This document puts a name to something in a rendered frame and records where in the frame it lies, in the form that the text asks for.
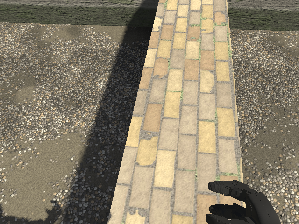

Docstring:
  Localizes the right robot hand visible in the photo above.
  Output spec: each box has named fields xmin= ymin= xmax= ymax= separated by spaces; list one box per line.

xmin=206 ymin=179 xmax=282 ymax=224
